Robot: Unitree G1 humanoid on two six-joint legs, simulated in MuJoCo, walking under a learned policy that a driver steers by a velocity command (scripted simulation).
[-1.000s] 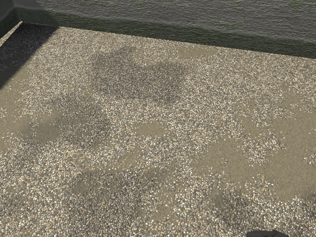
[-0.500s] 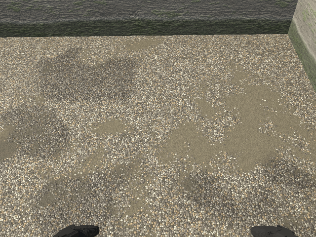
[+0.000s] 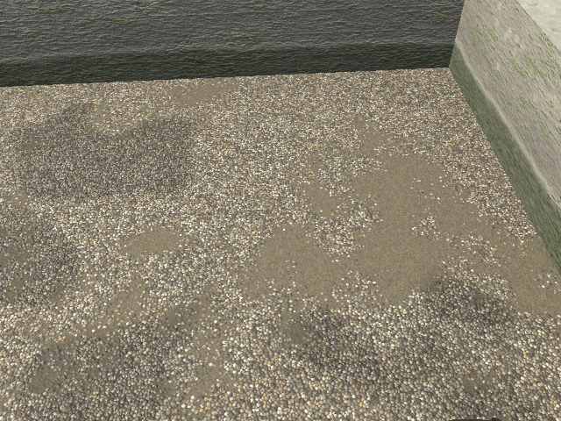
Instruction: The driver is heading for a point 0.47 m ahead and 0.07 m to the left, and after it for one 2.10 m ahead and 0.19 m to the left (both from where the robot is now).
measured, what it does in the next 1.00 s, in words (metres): shifts its weight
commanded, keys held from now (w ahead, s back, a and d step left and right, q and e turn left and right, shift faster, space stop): w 0.78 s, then no key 0.22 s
